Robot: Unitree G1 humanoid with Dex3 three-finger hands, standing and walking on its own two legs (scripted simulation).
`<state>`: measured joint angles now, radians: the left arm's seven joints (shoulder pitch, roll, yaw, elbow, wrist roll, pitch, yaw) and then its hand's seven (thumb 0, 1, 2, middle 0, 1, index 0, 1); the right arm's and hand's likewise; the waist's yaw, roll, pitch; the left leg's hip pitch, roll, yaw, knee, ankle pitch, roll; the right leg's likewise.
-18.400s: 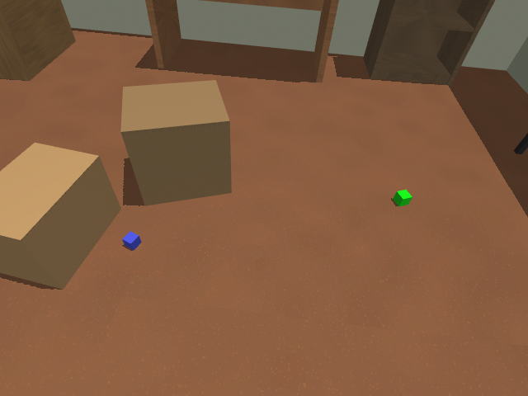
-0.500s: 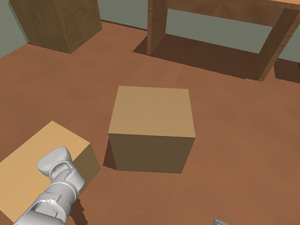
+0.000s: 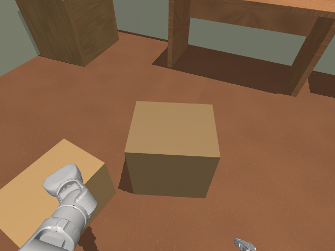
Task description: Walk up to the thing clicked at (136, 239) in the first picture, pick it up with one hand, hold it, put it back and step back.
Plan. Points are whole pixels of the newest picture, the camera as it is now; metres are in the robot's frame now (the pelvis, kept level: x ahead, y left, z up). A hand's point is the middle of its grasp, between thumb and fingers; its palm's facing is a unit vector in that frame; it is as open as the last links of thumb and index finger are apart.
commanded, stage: hold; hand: left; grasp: from above
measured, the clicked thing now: (76, 194) +0.32 +0.23 -0.08
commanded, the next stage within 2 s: crouch in 1.00 s
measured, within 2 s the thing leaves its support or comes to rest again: neither
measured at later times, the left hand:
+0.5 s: hand (69, 197) +0.30 +0.23 -0.04, palm faces -0.29 -0.33 -0.90, open 8.1 cm
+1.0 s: hand (70, 199) +0.29 +0.23 -0.04, palm faces -0.29 -0.33 -0.90, open 8.1 cm
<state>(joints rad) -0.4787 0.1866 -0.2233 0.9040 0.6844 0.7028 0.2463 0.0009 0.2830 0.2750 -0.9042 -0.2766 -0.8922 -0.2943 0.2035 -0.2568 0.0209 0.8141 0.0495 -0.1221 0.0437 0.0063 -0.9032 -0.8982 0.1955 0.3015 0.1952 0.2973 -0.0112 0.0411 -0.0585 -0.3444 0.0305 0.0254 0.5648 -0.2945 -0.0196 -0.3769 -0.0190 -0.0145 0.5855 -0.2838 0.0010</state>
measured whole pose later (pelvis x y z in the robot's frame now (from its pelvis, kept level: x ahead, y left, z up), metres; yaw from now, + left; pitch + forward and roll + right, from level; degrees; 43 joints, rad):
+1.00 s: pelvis +0.00 +0.00 +0.00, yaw +0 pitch +3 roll +0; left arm -0.42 0.18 -0.26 0.78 0.68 0.79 0.20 0.00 0.26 0.32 -0.90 -0.29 -0.88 -0.32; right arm 0.15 -0.25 0.04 0.79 0.05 -0.14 0.04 0.01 -0.91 -0.90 0.20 0.30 0.19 0.30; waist 0.01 0.05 -0.05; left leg -0.31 0.03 0.02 0.55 -0.29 -0.02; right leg -0.34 -0.02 -0.02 0.56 -0.28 0.00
